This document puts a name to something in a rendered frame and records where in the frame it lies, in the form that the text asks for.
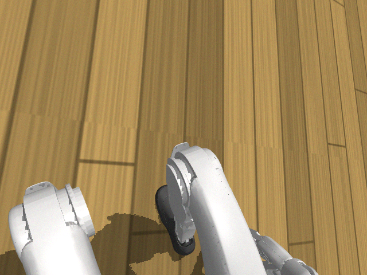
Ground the right robot hand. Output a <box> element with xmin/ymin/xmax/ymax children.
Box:
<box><xmin>249</xmin><ymin>228</ymin><xmax>293</xmax><ymax>275</ymax></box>

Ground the right robot arm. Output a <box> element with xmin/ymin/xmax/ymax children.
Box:
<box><xmin>280</xmin><ymin>258</ymin><xmax>319</xmax><ymax>275</ymax></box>

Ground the right robot foot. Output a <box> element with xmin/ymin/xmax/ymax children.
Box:
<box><xmin>155</xmin><ymin>185</ymin><xmax>195</xmax><ymax>256</ymax></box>

